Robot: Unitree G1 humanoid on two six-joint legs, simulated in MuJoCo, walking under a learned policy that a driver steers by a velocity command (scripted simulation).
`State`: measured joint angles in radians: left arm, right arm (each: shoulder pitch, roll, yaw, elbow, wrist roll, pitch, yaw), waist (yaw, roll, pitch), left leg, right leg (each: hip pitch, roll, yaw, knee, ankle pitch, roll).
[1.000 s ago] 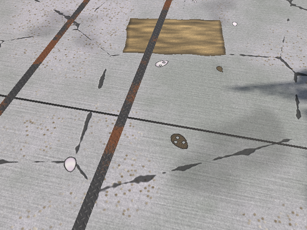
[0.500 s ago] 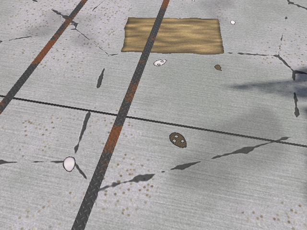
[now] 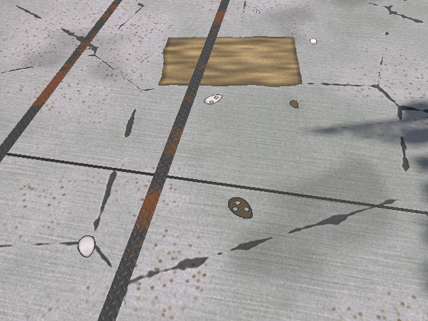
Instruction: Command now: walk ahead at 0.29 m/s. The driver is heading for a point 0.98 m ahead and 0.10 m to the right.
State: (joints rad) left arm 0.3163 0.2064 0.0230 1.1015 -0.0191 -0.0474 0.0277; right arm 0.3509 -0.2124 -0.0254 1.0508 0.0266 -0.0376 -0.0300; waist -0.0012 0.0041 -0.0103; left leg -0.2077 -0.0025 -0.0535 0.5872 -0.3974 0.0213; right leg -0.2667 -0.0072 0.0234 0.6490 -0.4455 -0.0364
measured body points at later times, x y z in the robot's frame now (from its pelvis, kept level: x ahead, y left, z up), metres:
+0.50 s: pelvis +0.23 +0.03 -0.02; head +0.26 +0.03 +0.43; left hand +0.11 +0.28 -0.15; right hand +0.46 -0.20 -0.10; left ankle +0.35 +0.12 -0.73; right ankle +0.00 -0.12 -0.70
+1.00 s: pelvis +0.51 +0.01 +0.00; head +0.54 +0.00 +0.45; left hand +0.73 +0.23 -0.09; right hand +0.45 -0.26 -0.14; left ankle +0.34 +0.12 -0.73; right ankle +0.67 -0.11 -0.72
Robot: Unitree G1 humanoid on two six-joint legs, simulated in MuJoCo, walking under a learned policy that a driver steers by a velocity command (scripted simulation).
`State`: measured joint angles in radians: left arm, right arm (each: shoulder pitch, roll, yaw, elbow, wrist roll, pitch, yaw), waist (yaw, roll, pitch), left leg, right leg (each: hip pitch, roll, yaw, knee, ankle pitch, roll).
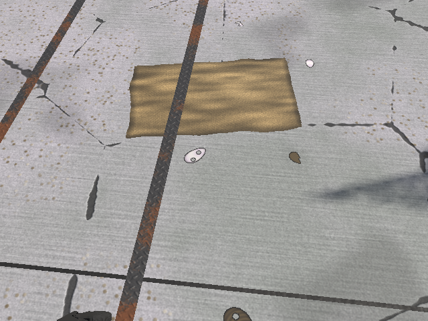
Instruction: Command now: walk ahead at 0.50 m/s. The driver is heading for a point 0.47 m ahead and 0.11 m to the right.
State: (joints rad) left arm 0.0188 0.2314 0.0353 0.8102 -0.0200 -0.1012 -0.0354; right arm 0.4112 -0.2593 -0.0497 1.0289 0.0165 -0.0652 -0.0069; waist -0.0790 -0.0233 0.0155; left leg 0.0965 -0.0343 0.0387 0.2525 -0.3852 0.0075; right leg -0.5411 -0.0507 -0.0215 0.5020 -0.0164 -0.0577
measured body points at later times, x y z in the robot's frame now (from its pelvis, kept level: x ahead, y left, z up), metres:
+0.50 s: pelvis +0.28 -0.01 +0.01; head +0.31 -0.01 +0.46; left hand +0.24 +0.25 -0.13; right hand +0.49 -0.25 -0.09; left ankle +0.47 +0.12 -0.70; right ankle +0.15 -0.11 -0.73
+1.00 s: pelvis +0.41 +0.01 +0.01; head +0.42 -0.01 +0.46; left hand +0.51 +0.26 -0.12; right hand +0.49 -0.25 -0.14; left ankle +0.47 +0.11 -0.73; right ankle +0.42 -0.13 -0.73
